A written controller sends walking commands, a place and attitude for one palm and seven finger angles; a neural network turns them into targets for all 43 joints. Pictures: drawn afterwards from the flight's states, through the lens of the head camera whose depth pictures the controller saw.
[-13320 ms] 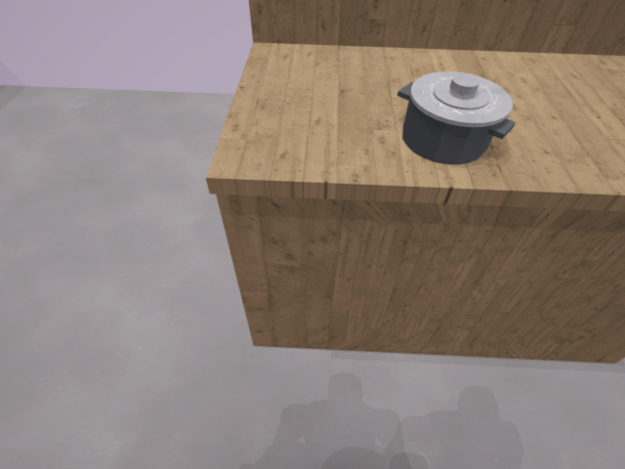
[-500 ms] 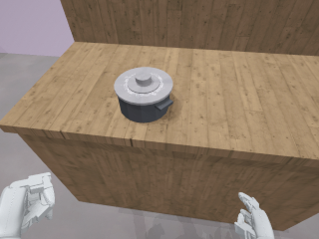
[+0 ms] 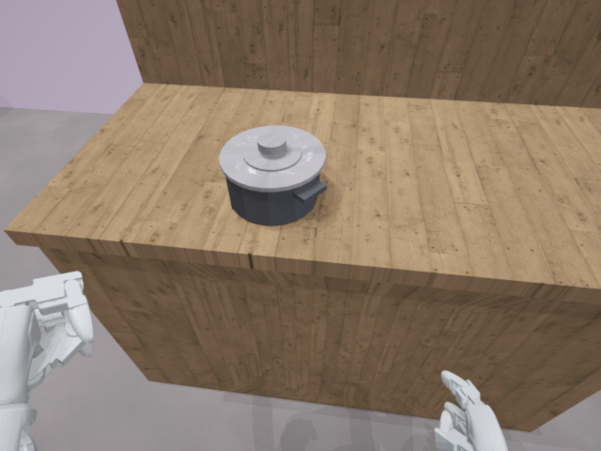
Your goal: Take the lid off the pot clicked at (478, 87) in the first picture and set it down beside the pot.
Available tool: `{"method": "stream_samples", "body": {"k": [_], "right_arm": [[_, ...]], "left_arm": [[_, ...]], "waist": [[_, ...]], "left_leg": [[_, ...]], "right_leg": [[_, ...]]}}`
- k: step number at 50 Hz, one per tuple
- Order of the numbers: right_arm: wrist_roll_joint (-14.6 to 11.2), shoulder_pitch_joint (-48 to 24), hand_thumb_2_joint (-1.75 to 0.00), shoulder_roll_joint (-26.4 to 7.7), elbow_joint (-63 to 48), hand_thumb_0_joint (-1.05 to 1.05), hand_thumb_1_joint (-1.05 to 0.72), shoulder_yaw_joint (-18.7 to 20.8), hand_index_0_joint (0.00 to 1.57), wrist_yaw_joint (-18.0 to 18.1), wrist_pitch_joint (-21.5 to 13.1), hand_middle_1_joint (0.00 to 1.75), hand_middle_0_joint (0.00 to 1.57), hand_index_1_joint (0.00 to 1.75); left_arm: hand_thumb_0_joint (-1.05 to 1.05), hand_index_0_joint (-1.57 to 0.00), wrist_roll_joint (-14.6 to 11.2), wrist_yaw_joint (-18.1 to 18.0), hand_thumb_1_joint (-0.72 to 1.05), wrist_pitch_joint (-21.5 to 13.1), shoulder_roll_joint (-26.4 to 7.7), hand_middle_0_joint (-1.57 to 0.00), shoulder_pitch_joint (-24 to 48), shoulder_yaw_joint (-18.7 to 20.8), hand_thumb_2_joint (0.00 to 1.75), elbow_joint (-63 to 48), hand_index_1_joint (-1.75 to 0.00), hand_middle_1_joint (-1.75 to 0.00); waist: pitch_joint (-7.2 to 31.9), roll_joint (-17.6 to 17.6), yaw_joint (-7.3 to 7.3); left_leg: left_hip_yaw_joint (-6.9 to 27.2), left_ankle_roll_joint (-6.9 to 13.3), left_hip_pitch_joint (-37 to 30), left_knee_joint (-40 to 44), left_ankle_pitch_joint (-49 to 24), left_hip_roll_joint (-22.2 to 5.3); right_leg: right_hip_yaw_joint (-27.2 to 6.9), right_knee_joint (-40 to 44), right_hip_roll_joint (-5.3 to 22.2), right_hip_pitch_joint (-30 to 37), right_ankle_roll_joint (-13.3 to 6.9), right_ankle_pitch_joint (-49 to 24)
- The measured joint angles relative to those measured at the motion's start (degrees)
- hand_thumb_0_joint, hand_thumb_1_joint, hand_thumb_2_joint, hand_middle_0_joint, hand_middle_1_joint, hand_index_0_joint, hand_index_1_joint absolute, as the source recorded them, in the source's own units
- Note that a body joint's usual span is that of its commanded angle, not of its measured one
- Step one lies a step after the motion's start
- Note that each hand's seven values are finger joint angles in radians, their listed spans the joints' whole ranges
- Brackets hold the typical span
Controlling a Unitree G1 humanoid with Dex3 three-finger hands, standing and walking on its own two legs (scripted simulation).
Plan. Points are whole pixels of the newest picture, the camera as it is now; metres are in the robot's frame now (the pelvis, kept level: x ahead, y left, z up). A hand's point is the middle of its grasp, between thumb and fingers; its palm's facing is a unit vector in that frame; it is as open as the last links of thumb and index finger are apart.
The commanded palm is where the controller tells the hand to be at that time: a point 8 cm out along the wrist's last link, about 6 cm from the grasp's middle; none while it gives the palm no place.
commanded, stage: reach forward and open the fingers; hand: left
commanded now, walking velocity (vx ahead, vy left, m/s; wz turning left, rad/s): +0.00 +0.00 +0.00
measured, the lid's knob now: (271, 143) +0.55 +0.13 +0.13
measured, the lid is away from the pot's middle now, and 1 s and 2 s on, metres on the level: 0.01 0.01 0.01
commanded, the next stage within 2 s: move the open hand above the knob in 1.08 s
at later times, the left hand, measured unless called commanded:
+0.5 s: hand (71, 325) +0.18 +0.26 +0.14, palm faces -0.20 -0.03 -0.98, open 4.3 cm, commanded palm +0.17 +0.26 +0.22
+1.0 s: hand (87, 267) +0.24 +0.26 +0.17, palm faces -0.10 -0.02 -0.99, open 9.8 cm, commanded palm +0.21 +0.26 +0.25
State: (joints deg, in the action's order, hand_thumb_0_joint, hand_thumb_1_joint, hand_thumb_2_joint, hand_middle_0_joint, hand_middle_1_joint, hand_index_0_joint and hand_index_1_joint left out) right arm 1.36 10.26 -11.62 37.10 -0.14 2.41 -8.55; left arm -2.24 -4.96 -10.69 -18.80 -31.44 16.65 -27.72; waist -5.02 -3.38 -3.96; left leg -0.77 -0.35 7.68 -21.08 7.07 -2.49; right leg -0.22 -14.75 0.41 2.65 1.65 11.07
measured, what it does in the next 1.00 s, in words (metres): shifts its weight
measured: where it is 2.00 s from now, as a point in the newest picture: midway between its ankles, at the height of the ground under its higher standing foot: outside the picture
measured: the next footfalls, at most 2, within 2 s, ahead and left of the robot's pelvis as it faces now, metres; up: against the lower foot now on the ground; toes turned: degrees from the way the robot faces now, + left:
none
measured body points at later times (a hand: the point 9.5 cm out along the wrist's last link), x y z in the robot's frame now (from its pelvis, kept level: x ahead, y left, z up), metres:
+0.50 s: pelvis -0.03 +0.00 -0.01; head -0.04 -0.05 +0.44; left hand +0.19 +0.26 +0.20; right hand +0.21 -0.21 -0.09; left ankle +0.06 +0.12 -0.75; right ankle -0.02 -0.14 -0.75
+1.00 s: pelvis -0.05 +0.01 +0.00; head -0.06 -0.03 +0.44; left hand +0.24 +0.26 +0.23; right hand +0.17 -0.19 -0.10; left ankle +0.06 +0.12 -0.75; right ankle -0.02 -0.14 -0.75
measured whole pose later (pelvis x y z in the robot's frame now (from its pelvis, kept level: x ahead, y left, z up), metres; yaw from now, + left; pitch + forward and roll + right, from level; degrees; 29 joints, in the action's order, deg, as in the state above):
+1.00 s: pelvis -0.05 +0.01 +0.00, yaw +1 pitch -6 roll -1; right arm -1.8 6.8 -15.9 34.6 -1.9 -0.2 2.5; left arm 41.8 25.0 1.8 -39.8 12.6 1.0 -6.9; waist -3.9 -7.3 -4.8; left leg -0.2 1.1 12.0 -18.4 0.8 -0.4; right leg -0.1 -21.4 2.0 -5.5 1.9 10.3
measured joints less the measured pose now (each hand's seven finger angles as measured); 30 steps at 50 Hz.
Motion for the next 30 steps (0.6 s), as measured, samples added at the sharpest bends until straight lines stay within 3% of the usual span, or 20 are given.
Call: {"method": "stream_samples", "body": {"k": [3,6,9,11,15,23,30], "right_arm": [[0.89,1.07,-0.90,-1.44,-2.07,0.01,-0.90,-0.48,0.21,-1.19,2.22,0.30,0.20,0.30],[0.17,0.22,-0.90,-2.99,-3.82,0.01,-0.90,-0.64,0.21,-2.80,6.48,0.30,0.20,0.30],[-0.72,-1.30,-0.90,-3.95,-3.66,0.01,-0.90,-0.27,0.21,-2.85,9.95,0.30,0.20,0.30],[-1.45,-2.26,-0.90,-4.38,-2.78,0.01,-0.90,-0.13,0.21,-2.60,11.28,0.30,0.20,0.30],[-2.27,-3.86,-0.90,-4.82,-1.28,0.01,-0.90,-0.43,0.21,-1.80,11.94,0.30,0.20,0.30],[-2.32,-5.68,-0.90,-5.10,-2.52,0.01,-0.91,-1.65,0.21,-0.12,10.42,0.30,0.20,0.30],[-2.47,-5.25,-0.90,-5.35,-3.97,0.01,-0.91,-1.62,0.20,-0.32,10.15,0.30,0.20,0.30]], "left_arm": [[0.02,-1.31,14.71,-1.46,0.89,4.46,-4.28,-1.30,2.27,-1.95,0.90,-2.55,-1.49,-1.49],[0.01,-1.30,26.61,-1.06,0.85,9.04,-9.53,-1.29,1.87,-3.68,0.92,-5.04,-1.45,-1.45],[0.01,-1.28,35.08,1.44,0.79,11.89,-14.73,-1.27,3.15,-5.37,0.96,-3.94,-1.39,-1.39],[0.01,-1.27,38.55,4.48,0.74,13.26,-17.47,-1.26,5.53,-6.44,0.99,-1.72,-1.33,-1.34],[0.01,-1.24,41.07,11.67,0.63,14.68,-19.88,-1.23,11.86,-8.18,1.06,3.81,-1.21,-1.22],[0.00,-1.16,40.54,25.74,0.38,12.14,-22.91,-1.15,22.03,-10.17,1.22,10.33,-0.94,-0.95],[0.00,-1.08,39.77,29.85,0.17,7.99,-23.07,-1.07,30.03,-10.08,1.35,14.29,-0.70,-0.70]], "waist": [[1.41,-0.16,-0.49],[2.01,-1.22,-0.81],[2.21,-2.76,-1.40],[2.56,-3.73,-1.85],[3.05,-5.07,-1.88],[2.25,-5.47,-1.27],[0.94,-4.69,-1.41]], "left_leg": [[0.48,0.06,3.26,-2.17,0.33,0.63],[0.43,0.15,6.01,-4.70,1.02,1.02],[0.54,0.21,7.57,-6.46,1.49,1.05],[0.76,0.17,8.00,-6.92,1.47,1.02],[1.42,0.18,7.23,-5.87,0.56,1.30],[2.21,0.28,4.99,-1.92,-2.29,1.31],[2.18,0.42,4.00,0.63,-4.33,1.09]], "right_leg": [[0.54,-5.30,0.54,-4.41,0.01,2.14],[0.43,-9.96,0.98,-8.11,0.10,4.17],[0.45,-12.27,1.00,-9.84,0.23,4.98],[0.63,-12.79,0.93,-10.21,0.19,5.09],[1.31,-12.14,1.09,-9.36,0.13,4.65],[2.14,-8.79,0.93,-7.16,-0.07,2.30],[2.10,-6.18,0.67,-6.23,-0.07,0.14]]}}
